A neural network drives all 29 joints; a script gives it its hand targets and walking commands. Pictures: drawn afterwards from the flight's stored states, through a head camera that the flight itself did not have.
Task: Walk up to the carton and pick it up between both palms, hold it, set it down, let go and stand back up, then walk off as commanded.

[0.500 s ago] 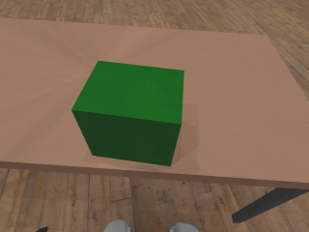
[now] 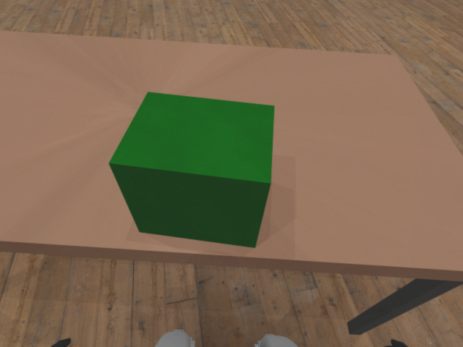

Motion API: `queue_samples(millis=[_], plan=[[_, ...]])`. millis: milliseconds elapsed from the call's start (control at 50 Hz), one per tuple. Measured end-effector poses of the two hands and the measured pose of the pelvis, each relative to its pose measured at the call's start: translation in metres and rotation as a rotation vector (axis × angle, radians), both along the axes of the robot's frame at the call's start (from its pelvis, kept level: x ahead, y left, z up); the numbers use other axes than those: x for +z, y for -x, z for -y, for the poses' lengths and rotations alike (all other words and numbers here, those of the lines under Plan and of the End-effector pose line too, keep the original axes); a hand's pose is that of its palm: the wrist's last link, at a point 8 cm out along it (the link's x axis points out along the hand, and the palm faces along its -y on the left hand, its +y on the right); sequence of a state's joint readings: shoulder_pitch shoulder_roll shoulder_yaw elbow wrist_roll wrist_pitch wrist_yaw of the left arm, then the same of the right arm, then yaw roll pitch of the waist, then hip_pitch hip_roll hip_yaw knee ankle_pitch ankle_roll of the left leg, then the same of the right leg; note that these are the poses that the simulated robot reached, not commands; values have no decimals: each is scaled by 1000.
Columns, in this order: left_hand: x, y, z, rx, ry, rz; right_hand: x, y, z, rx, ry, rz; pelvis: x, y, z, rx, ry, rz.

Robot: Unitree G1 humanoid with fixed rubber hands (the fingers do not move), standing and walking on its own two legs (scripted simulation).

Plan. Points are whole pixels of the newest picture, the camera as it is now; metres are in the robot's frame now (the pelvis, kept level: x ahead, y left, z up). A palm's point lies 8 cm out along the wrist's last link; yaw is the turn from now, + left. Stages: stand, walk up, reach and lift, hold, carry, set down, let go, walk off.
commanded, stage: reach and lift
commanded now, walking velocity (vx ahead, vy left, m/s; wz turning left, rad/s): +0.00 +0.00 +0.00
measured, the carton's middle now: (203, 172) +0.39 +0.06 +0.10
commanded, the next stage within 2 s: none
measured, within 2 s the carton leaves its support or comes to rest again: neither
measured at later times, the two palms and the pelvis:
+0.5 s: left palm (60, 311) +0.19 +0.29 -0.05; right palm (416, 335) +0.17 -0.30 -0.05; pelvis +0.01 +0.01 +0.01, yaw +0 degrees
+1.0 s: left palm (53, 305) +0.19 +0.28 +0.00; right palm (392, 335) +0.16 -0.24 +0.00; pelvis -0.02 +0.02 +0.03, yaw +0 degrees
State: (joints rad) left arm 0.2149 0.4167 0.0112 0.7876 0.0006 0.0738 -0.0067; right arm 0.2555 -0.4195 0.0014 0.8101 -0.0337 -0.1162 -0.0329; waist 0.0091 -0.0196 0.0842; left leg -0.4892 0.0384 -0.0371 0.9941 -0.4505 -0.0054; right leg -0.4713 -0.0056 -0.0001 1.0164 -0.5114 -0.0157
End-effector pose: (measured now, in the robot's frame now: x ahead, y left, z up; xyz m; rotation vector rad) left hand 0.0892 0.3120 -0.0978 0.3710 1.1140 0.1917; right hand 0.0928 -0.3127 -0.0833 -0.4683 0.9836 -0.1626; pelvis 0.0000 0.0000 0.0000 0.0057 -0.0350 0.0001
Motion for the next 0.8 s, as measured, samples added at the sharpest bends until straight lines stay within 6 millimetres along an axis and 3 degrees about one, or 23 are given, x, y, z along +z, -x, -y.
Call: queue_samples(millis=[100,220,320,540,680,800], plan=[[0,-20,-3,75,-16,-95,0,-12,-9,81,-30,-22,1,1,-4,1,5,-3],[16,-65,13,37,19,16,9,-35,-8,74,-27,17,4,-4,-6,2,8,-19],[31,-88,19,13,30,88,22,-60,-3,49,-19,80,7,-10,-8,2,9,-36],[50,-109,19,-23,38,207,39,-78,-11,75,-14,144,14,-12,-12,3,16,-54],[67,-116,19,-46,56,308,55,-86,-29,93,-37,241,17,-6,-18,3,25,-52],[79,-114,22,-52,71,356,63,-82,-45,99,-73,294,21,2,-22,3,29,-53]])
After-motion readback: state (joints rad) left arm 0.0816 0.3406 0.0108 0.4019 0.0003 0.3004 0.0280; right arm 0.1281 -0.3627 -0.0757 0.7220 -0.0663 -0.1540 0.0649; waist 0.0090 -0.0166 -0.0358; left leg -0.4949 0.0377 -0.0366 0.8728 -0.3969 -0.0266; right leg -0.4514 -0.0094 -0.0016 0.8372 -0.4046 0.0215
